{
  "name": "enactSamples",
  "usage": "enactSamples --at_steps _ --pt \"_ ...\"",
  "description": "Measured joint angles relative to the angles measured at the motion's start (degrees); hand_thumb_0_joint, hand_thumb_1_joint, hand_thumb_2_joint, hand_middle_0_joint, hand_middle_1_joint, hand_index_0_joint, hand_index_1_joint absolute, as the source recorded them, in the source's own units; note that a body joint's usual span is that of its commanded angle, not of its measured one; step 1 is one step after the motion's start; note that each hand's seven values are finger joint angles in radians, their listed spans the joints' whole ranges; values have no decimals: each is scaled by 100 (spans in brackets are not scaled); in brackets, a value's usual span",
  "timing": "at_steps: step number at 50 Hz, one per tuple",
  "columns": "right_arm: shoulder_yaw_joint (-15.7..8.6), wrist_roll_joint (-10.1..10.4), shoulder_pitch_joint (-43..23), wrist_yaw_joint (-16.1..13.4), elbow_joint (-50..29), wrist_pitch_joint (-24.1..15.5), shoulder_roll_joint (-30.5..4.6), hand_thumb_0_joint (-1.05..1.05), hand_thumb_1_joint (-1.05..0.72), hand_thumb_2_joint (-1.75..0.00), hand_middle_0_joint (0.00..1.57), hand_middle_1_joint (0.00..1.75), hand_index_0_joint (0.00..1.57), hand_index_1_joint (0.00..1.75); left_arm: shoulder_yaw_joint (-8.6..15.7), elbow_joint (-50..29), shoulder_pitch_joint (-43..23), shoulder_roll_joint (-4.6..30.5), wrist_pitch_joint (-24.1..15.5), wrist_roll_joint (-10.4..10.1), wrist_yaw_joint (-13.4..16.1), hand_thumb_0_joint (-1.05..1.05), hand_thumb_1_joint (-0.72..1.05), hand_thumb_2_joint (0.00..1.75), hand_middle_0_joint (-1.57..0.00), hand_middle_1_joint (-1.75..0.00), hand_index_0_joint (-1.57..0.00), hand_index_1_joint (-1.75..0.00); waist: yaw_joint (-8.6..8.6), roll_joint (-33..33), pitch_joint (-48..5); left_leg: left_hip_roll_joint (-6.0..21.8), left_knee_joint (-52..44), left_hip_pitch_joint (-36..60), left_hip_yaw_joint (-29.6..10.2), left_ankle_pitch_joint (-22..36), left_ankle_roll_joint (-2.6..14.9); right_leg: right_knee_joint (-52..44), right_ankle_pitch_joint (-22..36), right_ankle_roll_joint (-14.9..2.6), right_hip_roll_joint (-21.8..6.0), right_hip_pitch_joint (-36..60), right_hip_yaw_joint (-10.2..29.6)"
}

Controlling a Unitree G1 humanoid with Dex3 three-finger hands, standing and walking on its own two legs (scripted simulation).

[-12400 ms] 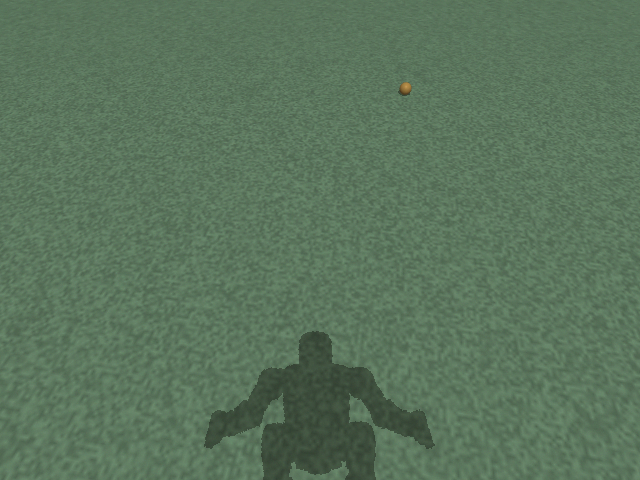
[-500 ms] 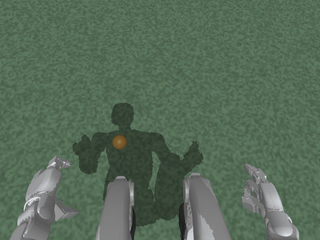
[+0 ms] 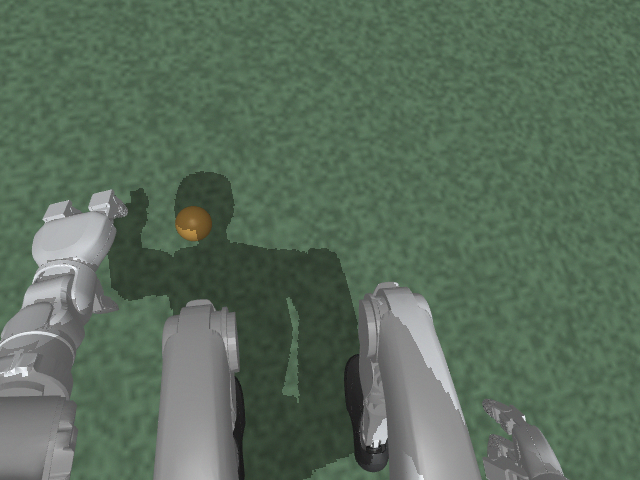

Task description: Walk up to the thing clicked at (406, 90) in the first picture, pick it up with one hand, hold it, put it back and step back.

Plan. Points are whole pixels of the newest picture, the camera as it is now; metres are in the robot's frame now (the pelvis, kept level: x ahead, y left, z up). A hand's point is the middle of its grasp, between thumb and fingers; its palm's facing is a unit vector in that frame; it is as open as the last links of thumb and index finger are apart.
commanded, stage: rise first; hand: left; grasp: from above
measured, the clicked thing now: (193, 223) +0.52 +0.19 -0.37
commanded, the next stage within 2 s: none
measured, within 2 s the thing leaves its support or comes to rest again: neither
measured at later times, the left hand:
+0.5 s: hand (129, 245) +0.44 +0.25 -0.21, palm faces -0.46 -0.01 -0.89, open 14.1 cm
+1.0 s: hand (141, 239) +0.46 +0.24 -0.24, palm faces -0.47 -0.03 -0.88, open 14.0 cm
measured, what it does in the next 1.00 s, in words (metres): lowers itself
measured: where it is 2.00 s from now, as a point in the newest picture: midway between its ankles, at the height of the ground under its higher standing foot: (298, 442)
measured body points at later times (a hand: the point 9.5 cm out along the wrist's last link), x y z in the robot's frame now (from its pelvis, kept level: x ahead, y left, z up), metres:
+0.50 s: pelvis +0.01 +0.01 -0.04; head +0.23 +0.04 +0.35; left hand +0.46 +0.25 -0.16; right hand +0.07 -0.27 -0.17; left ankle +0.10 +0.13 -0.37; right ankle +0.11 -0.13 -0.37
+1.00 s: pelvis +0.02 +0.00 -0.06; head +0.26 +0.04 +0.32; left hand +0.48 +0.24 -0.19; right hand +0.07 -0.28 -0.17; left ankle +0.10 +0.13 -0.37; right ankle +0.11 -0.13 -0.37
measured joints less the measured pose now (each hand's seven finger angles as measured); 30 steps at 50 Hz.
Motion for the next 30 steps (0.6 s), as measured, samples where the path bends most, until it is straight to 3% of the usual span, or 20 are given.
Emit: enactSamples --at_steps 10,17,23,30 --pt "115 -100 85 134 100 95 -32 1 -91 -90 20 30 20 30 -188 787 -536 89 -14 756 433 -1 -54 104 -9 -99 -8 -100 -279 -23 -62 -84 367 -454 -21 -17 79 277 -60 64 -50 -317 3" --pt "174 -233 10 210 131 114 11 0 -90 -90 20 30 20 30 -153 1270 -866 126 -53 1092 755 -1 -53 103 -9 -99 -8 -99 -390 -14 9 -75 601 -679 -20 -50 96 504 -78 107 -21 -551 28" --pt "236 -341 -40 263 129 108 72 0 -91 -90 20 30 20 30 -52 1501 -1079 214 -95 1254 924 0 -53 102 -9 -100 -9 -100 -443 -15 107 -59 771 -847 -45 -88 73 675 -88 117 12 -747 25" --pt "267 -420 -37 311 154 95 123 0 -91 -90 20 30 20 30 47 1655 -1248 300 -72 1242 1014 0 -52 101 -9 -102 -9 -101 -463 -30 166 -48 921 -981 -92 -176 36 821 -148 104 35 -905 -2"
